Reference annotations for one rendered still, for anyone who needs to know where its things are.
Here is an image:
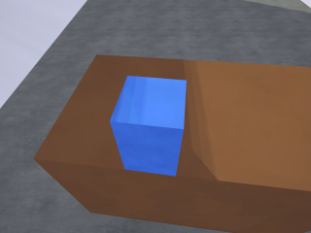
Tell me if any pedestal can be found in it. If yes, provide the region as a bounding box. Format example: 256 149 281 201
33 54 311 233

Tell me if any carton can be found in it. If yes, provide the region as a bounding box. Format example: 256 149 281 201
110 76 187 177

